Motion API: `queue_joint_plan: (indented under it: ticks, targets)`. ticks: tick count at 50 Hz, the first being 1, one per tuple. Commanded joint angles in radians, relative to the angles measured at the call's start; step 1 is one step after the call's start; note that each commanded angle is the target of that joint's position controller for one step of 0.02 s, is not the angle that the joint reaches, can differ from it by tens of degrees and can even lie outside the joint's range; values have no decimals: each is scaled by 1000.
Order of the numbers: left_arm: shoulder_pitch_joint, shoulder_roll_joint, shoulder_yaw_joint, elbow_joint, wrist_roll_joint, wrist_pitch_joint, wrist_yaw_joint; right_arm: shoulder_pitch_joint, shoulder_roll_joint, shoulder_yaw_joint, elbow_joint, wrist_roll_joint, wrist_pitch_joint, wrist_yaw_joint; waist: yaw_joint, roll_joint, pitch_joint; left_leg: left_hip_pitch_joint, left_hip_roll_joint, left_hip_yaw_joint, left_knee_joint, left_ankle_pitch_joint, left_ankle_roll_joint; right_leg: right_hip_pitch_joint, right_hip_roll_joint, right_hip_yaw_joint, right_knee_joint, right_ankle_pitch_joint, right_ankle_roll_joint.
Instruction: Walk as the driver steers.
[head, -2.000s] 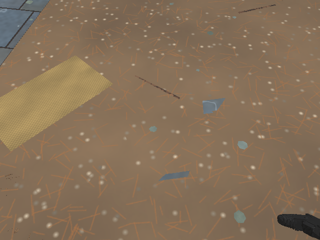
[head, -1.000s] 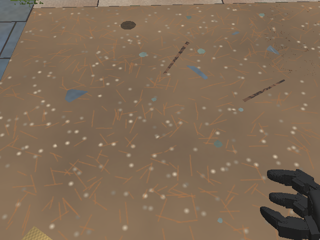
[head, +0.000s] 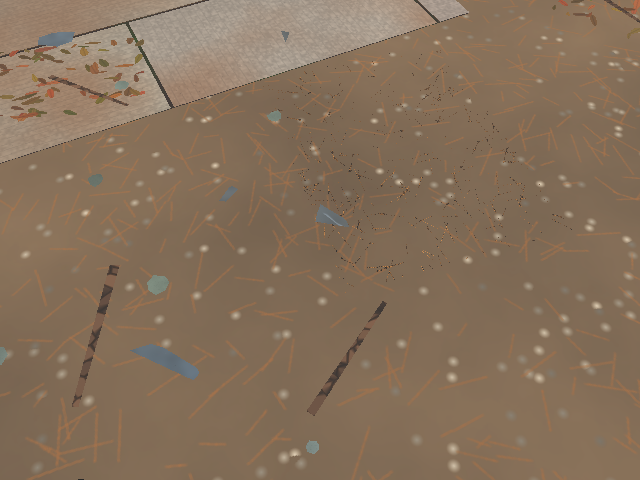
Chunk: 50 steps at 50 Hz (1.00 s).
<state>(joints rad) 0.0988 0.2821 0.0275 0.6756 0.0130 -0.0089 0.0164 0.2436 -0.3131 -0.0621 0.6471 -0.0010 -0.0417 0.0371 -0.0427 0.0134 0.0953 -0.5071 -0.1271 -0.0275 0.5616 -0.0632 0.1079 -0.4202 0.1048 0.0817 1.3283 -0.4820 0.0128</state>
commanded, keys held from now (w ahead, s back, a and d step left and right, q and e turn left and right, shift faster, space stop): q+shift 0.78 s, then shift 0.06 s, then e+shift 0.08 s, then w+e+shift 0.08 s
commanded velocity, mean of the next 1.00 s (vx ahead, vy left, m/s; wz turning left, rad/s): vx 0.04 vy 0.00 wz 0.82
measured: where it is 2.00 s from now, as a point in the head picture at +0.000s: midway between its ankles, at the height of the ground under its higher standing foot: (219, 360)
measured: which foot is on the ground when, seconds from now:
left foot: down 0.00-0.38, up 0.40-0.86, down 0.88-1.00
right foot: up 0.00-0.36, down 0.38-0.88, up 0.90-1.00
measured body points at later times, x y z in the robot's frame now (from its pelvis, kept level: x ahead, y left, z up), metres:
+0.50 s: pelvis +0.12 -0.08 +0.02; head +0.15 -0.08 +0.47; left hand +0.13 +0.25 -0.05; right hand +0.41 -0.27 -0.06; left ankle +0.07 +0.04 -0.64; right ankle +0.21 -0.16 -0.71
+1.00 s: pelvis +0.11 -0.04 +0.02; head +0.10 +0.00 +0.47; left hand -0.06 +0.23 -0.10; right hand +0.43 -0.08 -0.04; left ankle +0.03 +0.02 -0.71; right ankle +0.20 -0.16 -0.64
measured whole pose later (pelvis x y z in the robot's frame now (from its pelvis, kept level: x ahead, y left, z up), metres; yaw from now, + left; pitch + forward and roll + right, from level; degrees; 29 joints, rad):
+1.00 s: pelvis +0.11 -0.04 +0.02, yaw +50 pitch +2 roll -2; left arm 0.21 0.35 0.09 0.79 -0.02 0.02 -0.01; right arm 0.16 -0.28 -0.05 0.59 0.00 0.03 0.00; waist 0.03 -0.04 0.03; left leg -0.28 0.03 0.05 0.53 -0.29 0.04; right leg -0.49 -0.09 -0.08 1.05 -0.46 0.05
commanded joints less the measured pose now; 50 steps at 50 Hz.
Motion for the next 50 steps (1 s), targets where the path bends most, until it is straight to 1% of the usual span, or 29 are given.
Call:
queue_joint_plan:
  ticks: [1, 3, 5, 7, 9, 11, 14, 17, 18, 19, 20, 21, 22, 23, 24, 27, 29, 33, 37, 40, 42, 43, 44, 45, 46, 47, 48, 49, 50]
  targets:
    - [32, 119, 35, -77, 2, 3, 2, -33, -123, -38, -127, 15, 16, -34, 63, -19, -201, 300, 248, -516, -291, -138, 123, -184, -58, 86, -114, 78, 4]
    - [41, 86, 32, -52, 0, 1, 5, -43, -131, -45, -134, 10, 35, -45, 64, 24, -181, 260, 197, -450, -277, -29, 97, -138, -41, 58, -290, 89, 25]
    - [26, 75, 33, -43, -1, 0, 11, -14, -161, -59, -129, 12, 50, -62, 49, 42, -219, 283, 197, -454, -253, 60, 98, -121, -25, 65, -379, 109, 54]
    - [13, 82, 38, -35, -7, 2, 17, -26, -176, -67, -135, 20, 69, -76, 42, 67, -235, 285, 187, -465, -242, -6, 80, -114, -23, 81, -439, 166, 69]
    - [-11, 89, 44, -32, -11, 0, 18, -44, -175, -69, -142, 24, 84, -84, 31, 103, -221, 265, 166, -480, -244, -113, 58, -99, -19, 89, -496, 214, 75]
    - [-34, 91, 48, -32, -13, -10, 15, -53, -169, -70, -146, 21, 94, -86, 18, 134, -203, 254, 151, -503, -242, -179, 52, -75, -14, 94, -554, 230, 74]
    - [-54, 100, 56, -32, -17, -33, 6, -61, -167, -73, -154, 18, 101, -82, 3, 165, -194, 277, 147, -559, -212, -153, 49, -19, -7, 103, -673, 222, 61]
    - [-2, 132, 75, -10, -22, -51, -6, -89, -165, -75, -169, 25, 104, -76, 30, 179, -195, 282, 128, -619, -157, -128, 23, 113, -25, 100, -879, 284, 35]
    - [25, 146, 84, 2, -21, -53, -6, -91, -149, -68, -170, 33, 104, -74, 46, 137, -200, 238, 86, -590, -94, -229, -7, 210, -76, 101, -995, 382, 14]
    - [10, 189, 91, -11, -9, -43, -1, -7, -92, -51, -156, 29, 105, -69, 0, -17, -255, 146, 7, -474, 82, -498, -49, 350, -263, 240, -1016, 389, -62]
    - [-17, 237, 96, -24, 25, -26, 3, 1, -103, -54, -183, 38, 101, -61, -28, -274, -220, -22, -106, -251, 306, -585, -99, 334, -422, 443, -1051, 461, -202]
    - [-27, 186, 91, -40, 36, -27, 5, -11, -203, -80, -174, 23, 88, -53, -8, -238, -185, -78, -12, -231, 478, -509, -142, 279, -465, 477, -1060, 417, -246]
    - [-66, 142, 78, -57, 22, -23, 15, -7, -229, -90, -150, 26, 90, -50, -10, -175, -157, -86, 24, -203, 544, -434, -156, 257, -411, 363, -1044, 355, -220]
    - [-85, 121, 70, -67, 8, -15, 25, 10, -210, -87, -127, 24, 100, -54, -8, -134, -136, -99, 40, -178, 601, -374, -169, 246, -353, 272, -1033, 313, -185]
    - [-89, 117, 65, -73, -1, -8, 35, 31, -187, -80, -118, 20, 107, -56, 0, -123, -122, -127, 53, -152, 681, -333, -182, 248, -332, 220, -1029, 327, -176]
    - [-47, 119, 56, -71, 14, 9, 49, -7, -143, -60, -142, 36, 107, -54, 39, -136, -98, -182, 117, -44, 706, -281, -212, 276, -307, 83, -1047, 427, -199]
    - [1, 133, 60, -62, 19, 17, 49, -56, -129, -52, -164, 37, 103, -56, 79, -149, -114, -214, 167, -18, 643, -271, -236, 355, -335, 54, -1051, 462, -224]
    - [23, 166, 77, -49, 16, 21, 35, -78, -100, -41, -179, 29, 100, -49, 98, -155, -148, -179, 225, 5, 512, -282, -246, 415, -388, -13, -1054, 501, -248]
    - [-8, 187, 92, -44, 7, 18, 13, -81, -81, -35, -175, 23, 107, -37, 83, -155, -157, -39, 234, 59, 348, -269, -211, 359, -413, -118, -1048, 513, -234]
    - [-1, 201, 105, -28, -17, 8, -7, -87, -84, -40, -176, 22, 123, -26, 73, -162, -169, 68, 213, 91, 209, -297, -167, 349, -441, -158, -1000, 584, -210]
    - [-5, 201, 106, -15, -44, 4, -16, -52, -82, -48, -165, 20, 131, -20, 33, -149, -184, 179, 180, 103, 28, -243, -118, 341, -444, -178, -920, 608, -169]
    - [17, 176, 97, 4, -58, 4, -19, 0, -92, -54, -141, 14, 131, -24, 9, -115, -192, 312, 151, 90, -114, -131, -80, 269, -413, -206, -841, 582, -121]
    - [73, 118, 76, 22, -41, 2, -27, 60, -158, -73, -119, 13, 124, -38, 9, 49, -222, 525, 220, -44, -185, 177, -32, 97, -332, -273, -672, 399, -40]
    - [69, 39, 34, -25, 27, -2, -42, 51, -240, -74, -141, 2, 110, -58, 42, 368, -257, 686, 499, -351, -113, 631, 109, -203, -209, -293, -378, -196, 57]
    - [21, 114, 61, -14, 7, 4, -29, 29, -194, -60, -155, -33, 87, -51, -30, 237, -335, 554, 578, -353, -153, 538, 249, -224, -196, -154, -212, -211, 74]
    - [10, 154, 70, 7, -29, 9, -29, 72, -145, -46, -108, -25, 69, -42, -49, 154, -313, 549, 493, -264, -225, 114, 206, -233, -211, -122, -181, -134, 52]
    - [13, 141, 73, 9, -46, 9, -33, 79, -140, -50, -67, 2, 56, -43, -40, 160, -248, 539, 443, -243, -285, -351, 144, -299, -220, -117, -194, -42, 27]
    - [2, 153, 77, 19, -45, 13, -32, 55, -137, -44, -54, 18, 44, -47, -41, 188, -178, 517, 433, -249, -340, -549, 107, -353, -223, -104, -189, 43, 24]
    - [3, 170, 84, 19, -46, 12, -33, 30, -139, -38, -48, 12, 32, -53, -30, 198, -115, 471, 434, -244, -395, -610, 90, -371, -211, -78, -179, 131, 24]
